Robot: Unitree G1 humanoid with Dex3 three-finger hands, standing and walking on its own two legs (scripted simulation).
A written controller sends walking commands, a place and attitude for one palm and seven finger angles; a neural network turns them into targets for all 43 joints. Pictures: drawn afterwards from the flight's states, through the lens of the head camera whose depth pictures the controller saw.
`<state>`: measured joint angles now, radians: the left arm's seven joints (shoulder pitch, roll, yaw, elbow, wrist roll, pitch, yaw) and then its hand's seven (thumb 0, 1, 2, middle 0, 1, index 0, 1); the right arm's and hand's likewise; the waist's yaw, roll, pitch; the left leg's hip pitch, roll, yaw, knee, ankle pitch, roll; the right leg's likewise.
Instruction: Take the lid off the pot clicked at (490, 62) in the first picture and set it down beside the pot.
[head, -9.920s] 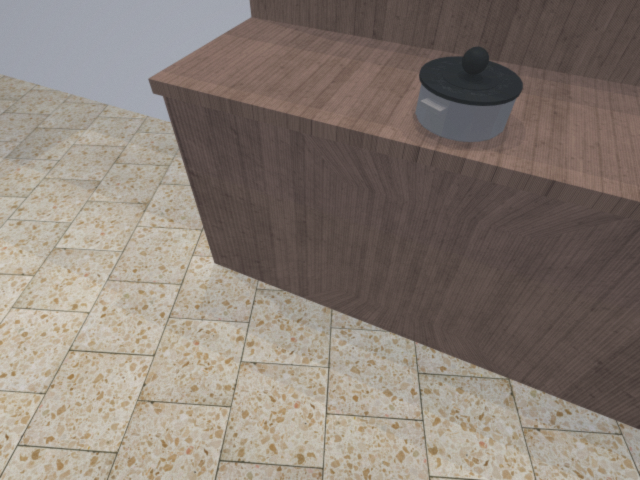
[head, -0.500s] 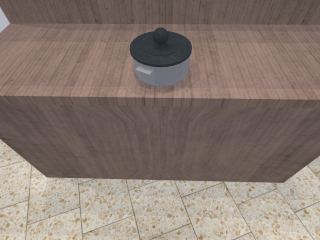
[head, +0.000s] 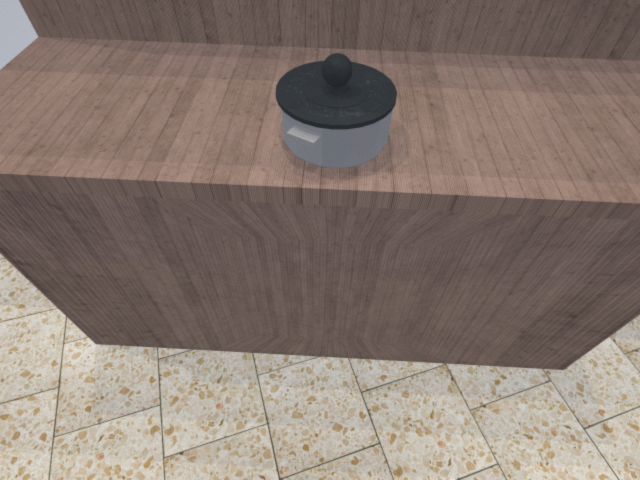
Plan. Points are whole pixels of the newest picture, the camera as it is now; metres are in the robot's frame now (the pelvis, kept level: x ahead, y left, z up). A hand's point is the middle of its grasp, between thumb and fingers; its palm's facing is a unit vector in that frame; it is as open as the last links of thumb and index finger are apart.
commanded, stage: look again from close up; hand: left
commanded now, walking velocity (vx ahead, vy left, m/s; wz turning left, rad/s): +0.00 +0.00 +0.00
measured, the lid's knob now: (337, 70) +0.70 +0.02 +0.15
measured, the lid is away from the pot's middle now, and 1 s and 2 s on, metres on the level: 0.00 0.00 0.00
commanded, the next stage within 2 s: shuffle to correct the standing spot in 0.64 s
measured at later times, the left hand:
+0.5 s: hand out of the picture +0.00 +0.18 -0.17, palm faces +0.04 -0.98 -0.19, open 7.4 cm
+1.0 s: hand out of the picture +0.02 +0.16 -0.18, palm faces +0.05 -0.98 -0.18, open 7.3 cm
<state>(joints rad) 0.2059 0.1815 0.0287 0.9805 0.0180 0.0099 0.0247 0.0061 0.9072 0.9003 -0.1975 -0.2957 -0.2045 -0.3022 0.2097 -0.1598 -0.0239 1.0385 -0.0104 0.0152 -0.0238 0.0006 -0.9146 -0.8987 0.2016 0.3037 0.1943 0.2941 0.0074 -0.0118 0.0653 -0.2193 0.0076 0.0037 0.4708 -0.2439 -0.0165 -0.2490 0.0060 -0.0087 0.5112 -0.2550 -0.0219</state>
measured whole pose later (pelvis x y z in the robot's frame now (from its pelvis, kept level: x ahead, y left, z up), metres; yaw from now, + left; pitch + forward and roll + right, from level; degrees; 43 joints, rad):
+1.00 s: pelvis +0.05 -0.01 +0.00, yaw +0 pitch +2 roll +2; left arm 0.36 0.16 0.05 1.08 0.02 -0.01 0.00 0.01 0.91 0.90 -0.20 -0.30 -0.20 -0.30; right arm 0.37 -0.09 -0.03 1.12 -0.03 -0.02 -0.03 0.00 -0.91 -0.90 0.20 0.30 0.20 0.29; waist -0.01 -0.04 -0.01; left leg -0.19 0.00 0.01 0.47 -0.31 -0.02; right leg -0.26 -0.02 -0.02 0.59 -0.36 -0.04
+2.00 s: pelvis +0.27 -0.12 -0.01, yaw +3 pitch +0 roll +0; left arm 0.29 0.18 0.04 1.00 0.01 0.03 0.03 0.01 0.91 0.90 -0.20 -0.30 -0.21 -0.30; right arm 0.18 -0.17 -0.03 0.97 -0.01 0.02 -0.02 0.00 -0.92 -0.90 0.20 0.30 0.19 0.29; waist 0.03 -0.06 0.06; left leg -0.32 -0.03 0.07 0.60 -0.27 0.06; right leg -0.31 -0.06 0.02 0.74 -0.46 0.04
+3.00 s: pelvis +0.21 -0.11 +0.00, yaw +4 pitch -1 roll +0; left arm 0.36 0.17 0.00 1.12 0.02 -0.01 0.04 0.01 0.91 0.90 -0.20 -0.30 -0.20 -0.30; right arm 0.29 -0.17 -0.01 1.08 -0.01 0.01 -0.01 0.01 -0.93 -0.90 0.20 0.30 0.20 0.29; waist 0.01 0.00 0.00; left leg -0.27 -0.04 0.01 0.48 -0.19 0.03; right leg -0.21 -0.06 0.00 0.46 -0.23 0.05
